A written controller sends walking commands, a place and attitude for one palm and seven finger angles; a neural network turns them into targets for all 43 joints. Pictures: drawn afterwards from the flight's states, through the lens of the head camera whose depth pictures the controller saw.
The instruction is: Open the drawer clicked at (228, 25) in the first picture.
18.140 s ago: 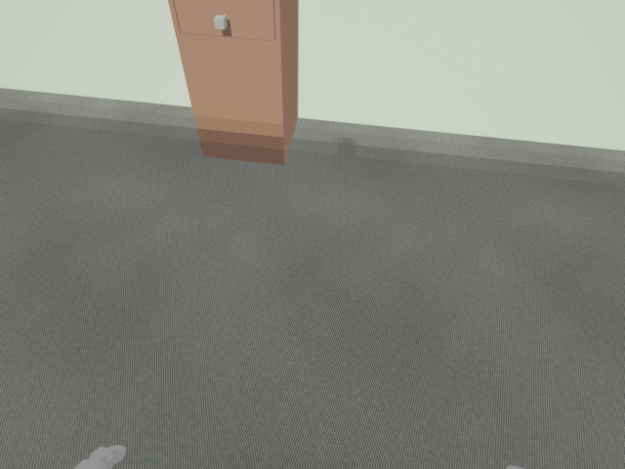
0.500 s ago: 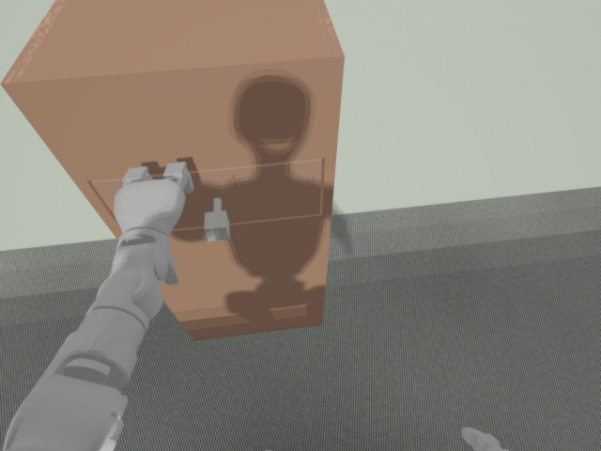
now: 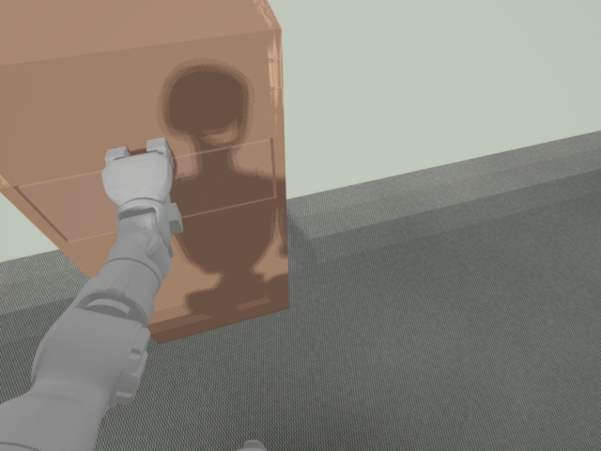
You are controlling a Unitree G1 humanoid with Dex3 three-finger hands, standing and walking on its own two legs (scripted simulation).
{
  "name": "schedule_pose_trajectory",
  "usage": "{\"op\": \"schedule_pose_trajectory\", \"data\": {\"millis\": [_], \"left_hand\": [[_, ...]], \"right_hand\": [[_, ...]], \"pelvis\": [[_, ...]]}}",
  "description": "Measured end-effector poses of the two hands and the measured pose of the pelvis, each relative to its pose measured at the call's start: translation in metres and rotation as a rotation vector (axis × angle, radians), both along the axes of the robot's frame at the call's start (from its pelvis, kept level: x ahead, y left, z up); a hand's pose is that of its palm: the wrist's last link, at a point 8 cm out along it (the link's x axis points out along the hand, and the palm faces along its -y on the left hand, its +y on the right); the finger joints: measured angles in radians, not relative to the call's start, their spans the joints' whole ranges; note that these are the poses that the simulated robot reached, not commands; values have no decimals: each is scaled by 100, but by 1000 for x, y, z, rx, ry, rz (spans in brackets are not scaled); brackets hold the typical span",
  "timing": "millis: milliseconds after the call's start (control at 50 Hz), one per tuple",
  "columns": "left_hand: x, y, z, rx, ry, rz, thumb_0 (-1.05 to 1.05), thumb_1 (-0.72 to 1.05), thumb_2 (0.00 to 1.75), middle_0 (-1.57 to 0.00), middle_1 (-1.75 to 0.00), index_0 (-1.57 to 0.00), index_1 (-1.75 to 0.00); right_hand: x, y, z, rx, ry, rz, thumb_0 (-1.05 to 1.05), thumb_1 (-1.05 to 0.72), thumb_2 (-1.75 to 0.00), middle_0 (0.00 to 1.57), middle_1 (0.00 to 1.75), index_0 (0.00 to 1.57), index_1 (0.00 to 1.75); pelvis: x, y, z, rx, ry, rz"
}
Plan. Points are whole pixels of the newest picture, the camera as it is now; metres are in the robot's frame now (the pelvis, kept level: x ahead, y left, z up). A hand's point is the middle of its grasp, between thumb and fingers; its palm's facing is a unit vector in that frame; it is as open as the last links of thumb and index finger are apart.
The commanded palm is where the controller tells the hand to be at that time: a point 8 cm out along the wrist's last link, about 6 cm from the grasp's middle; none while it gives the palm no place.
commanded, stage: move the hooked fingers above the handle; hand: left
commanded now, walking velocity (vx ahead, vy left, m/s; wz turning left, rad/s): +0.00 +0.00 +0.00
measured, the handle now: (167, 210) +0.51 +0.19 -0.04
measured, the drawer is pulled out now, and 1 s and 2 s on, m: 0.00 0.00 0.00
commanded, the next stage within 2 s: none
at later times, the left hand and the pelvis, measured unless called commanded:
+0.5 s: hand (136, 205) +0.47 +0.22 +0.03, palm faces +0.09 -0.04 -1.00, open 13.8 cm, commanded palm +0.45 +0.21 +0.09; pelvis +0.01 +0.00 +0.00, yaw +2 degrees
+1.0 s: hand (132, 213) +0.46 +0.22 +0.03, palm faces +0.04 -0.02 -1.00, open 13.8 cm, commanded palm +0.44 +0.21 +0.09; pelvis +0.01 -0.01 +0.00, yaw +2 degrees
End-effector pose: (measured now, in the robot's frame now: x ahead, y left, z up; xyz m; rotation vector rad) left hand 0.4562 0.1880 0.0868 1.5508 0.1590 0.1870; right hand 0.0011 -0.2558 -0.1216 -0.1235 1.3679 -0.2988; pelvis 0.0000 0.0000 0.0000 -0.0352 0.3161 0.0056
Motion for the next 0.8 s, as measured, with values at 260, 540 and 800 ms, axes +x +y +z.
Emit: {"op": "schedule_pose_trajectory", "data": {"millis": [260, 540, 800], "left_hand": [[-14, 37, -8, -38, 127, -57, 0, -49, 30, -32, -120, -32, -121], [-7, 23, -1, -14, -55, -28, 0, -49, 30, -35, -122, -32, -121], [-12, 15, 0, -59, 102, -75, 0, -49, 30, -33, -120, -32, -121]], "right_hand": [[17, -15, 15, -61, -58, 43, 0, -91, -90, 20, 30, 20, 30], [64, -12, 1, -18, -98, 102, 0, -91, -90, 20, 30, 20, 30], [67, -4, 12, -6, -127, 73, 0, -91, -90, 20, 30, 20, 30]], "pelvis": [[5, -8, 4, -6, -13, 23], [12, -5, -3, -9, 11, 37], [19, -8, 8, 5, -38, 21]]}}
